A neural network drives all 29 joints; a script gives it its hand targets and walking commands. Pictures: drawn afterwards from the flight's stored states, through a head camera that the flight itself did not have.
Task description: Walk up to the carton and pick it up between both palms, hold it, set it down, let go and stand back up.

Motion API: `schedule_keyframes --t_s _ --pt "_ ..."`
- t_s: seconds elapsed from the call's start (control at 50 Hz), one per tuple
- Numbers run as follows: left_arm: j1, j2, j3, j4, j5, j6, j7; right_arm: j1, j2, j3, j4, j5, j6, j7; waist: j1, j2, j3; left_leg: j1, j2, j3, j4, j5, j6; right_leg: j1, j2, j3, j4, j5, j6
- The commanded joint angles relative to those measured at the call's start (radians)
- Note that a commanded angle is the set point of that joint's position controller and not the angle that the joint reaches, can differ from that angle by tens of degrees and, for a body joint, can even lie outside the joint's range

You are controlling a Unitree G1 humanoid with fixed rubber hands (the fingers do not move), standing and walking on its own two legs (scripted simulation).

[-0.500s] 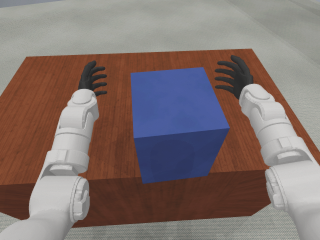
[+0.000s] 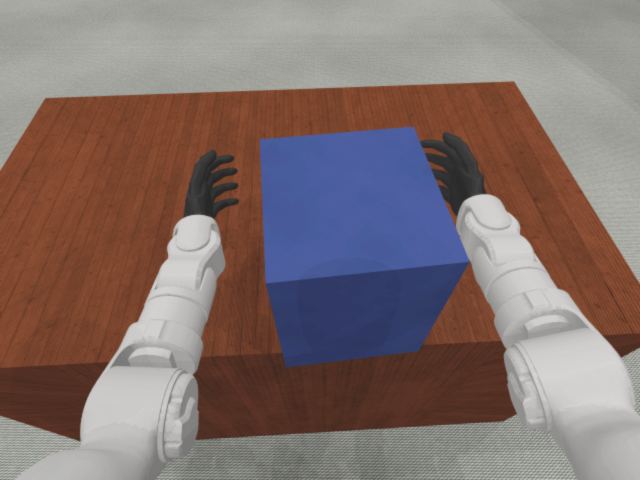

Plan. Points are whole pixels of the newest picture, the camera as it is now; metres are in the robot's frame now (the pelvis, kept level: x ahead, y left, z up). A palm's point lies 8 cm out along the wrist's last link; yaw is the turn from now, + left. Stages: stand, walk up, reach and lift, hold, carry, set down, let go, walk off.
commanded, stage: reach and lift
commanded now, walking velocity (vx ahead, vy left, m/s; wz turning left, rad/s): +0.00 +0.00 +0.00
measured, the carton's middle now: (345, 254) +0.39 +0.00 +0.02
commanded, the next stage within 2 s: none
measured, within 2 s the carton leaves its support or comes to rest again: neither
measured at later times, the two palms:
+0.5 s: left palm (223, 223) +0.39 +0.16 +0.08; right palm (454, 198) +0.43 -0.14 +0.10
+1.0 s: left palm (222, 223) +0.39 +0.16 +0.08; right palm (450, 200) +0.43 -0.13 +0.10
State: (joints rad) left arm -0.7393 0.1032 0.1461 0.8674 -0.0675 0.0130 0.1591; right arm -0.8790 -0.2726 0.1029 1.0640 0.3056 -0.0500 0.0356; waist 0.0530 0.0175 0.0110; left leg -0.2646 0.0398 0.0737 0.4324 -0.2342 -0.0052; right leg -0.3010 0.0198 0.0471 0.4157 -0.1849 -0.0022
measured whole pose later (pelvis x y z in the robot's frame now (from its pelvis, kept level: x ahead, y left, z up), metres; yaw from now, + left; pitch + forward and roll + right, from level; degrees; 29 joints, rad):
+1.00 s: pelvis -0.01 +0.00 +0.00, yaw +0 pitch +4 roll +0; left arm -0.73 -0.01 0.16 0.87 0.06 -0.01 0.25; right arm -0.88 -0.17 -0.01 1.06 0.22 -0.04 -0.07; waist 0.06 0.02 0.01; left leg -0.27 0.04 0.07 0.43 -0.23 -0.01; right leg -0.30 0.02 0.05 0.41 -0.17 0.00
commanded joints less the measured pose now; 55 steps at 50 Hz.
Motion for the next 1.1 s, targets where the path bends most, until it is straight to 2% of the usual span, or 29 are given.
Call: schedule_keyframes --t_s 0.0,0.08,0.14,0.22,0.24,0.3,0.5,0.52,0.54,0.78,0.84,1.08 --pt "-0.206 -0.011 -0.005 -0.096 0.047 -0.038 0.01 -0.243 -0.053 -0.003 -0.023 -0.009 -0.059 -0.023 0.103 0.013 -0.61 0.157 -0.013 -0.029 0.02 0.56 -0.078 0.057 0.066 -0.068 -0.084 0.302 -0.028" --pt "-0.206 -0.043 0.023 -0.157 0.071 -0.043 0.017 -0.253 -0.021 0.0 -0.061 -0.015 -0.068 -0.039 0.111 0.004 -0.624 0.17 -0.015 -0.02 0.032 0.612 -0.078 0.089 0.067 -0.063 -0.077 0.354 -0.025" --pt "-0.212 -0.072 0.039 -0.169 0.092 -0.043 0.026 -0.26 0.006 0.0 -0.051 -0.019 -0.066 -0.049 0.117 0.0 -0.605 0.166 -0.014 -0.02 0.024 0.602 -0.076 0.09 0.071 -0.062 -0.08 0.343 -0.025" --pt "-0.237 -0.101 0.043 -0.189 0.101 -0.043 0.042 -0.282 0.03 -0.018 -0.049 -0.033 -0.061 -0.061 0.108 -0.003 -0.596 0.166 -0.013 -0.022 0.023 0.576 -0.075 0.077 0.071 -0.063 -0.086 0.306 -0.028" --pt "-0.239 -0.116 0.033 -0.172 0.103 -0.04 0.045 -0.276 0.037 -0.025 -0.032 -0.038 -0.055 -0.061 0.096 0.004 -0.572 0.169 -0.012 -0.025 0.02 0.557 -0.077 0.056 0.071 -0.064 -0.091 0.277 -0.032" --pt "-0.277 -0.133 0.037 -0.174 0.109 -0.041 0.058 -0.308 0.069 -0.028 -0.029 -0.043 -0.043 -0.066 0.107 -0.006 -0.562 0.149 -0.011 -0.024 0.011 0.502 -0.07 0.049 0.066 -0.058 -0.094 0.236 -0.035" --pt "-0.349 -0.171 0.026 -0.127 0.112 -0.051 0.081 -0.352 0.123 -0.058 -0.036 -0.077 -0.013 -0.083 0.096 -0.021 -0.553 0.092 -0.007 -0.027 -0.002 0.387 -0.057 0.043 0.052 -0.053 -0.083 0.174 -0.037" --pt "-0.347 -0.178 0.028 -0.135 0.114 -0.051 0.084 -0.355 0.125 -0.058 -0.042 -0.082 -0.011 -0.083 0.102 -0.023 -0.56 0.094 -0.005 -0.028 -0.001 0.386 -0.058 0.039 0.052 -0.052 -0.081 0.171 -0.038" --pt "-0.346 -0.185 0.025 -0.114 0.11 -0.05 0.084 -0.353 0.133 -0.068 -0.028 -0.088 -0.006 -0.084 0.093 -0.031 -0.534 0.084 -0.004 -0.029 -0.005 0.373 -0.056 0.03 0.051 -0.053 -0.085 0.157 -0.041" --pt "-0.371 -0.215 0.031 -0.117 0.127 -0.068 0.085 -0.362 0.181 -0.09 -0.041 -0.122 0.001 -0.095 0.095 -0.032 -0.562 0.083 -0.006 -0.028 0.008 0.405 -0.056 0.044 0.048 -0.05 -0.075 0.181 -0.045" --pt "-0.374 -0.232 0.025 -0.137 0.131 -0.075 0.085 -0.363 0.19 -0.095 -0.052 -0.125 -0.002 -0.092 0.091 -0.02 -0.584 0.096 -0.006 -0.027 0.012 0.424 -0.059 0.05 0.047 -0.051 -0.071 0.196 -0.045" --pt "-0.374 -0.289 0.04 -0.116 0.169 -0.099 0.06 -0.348 0.27 -0.128 -0.051 -0.185 -0.014 -0.071 0.089 -0.036 -0.581 0.092 -0.009 -0.02 0.004 0.432 -0.053 0.082 0.037 -0.054 -0.075 0.202 -0.048"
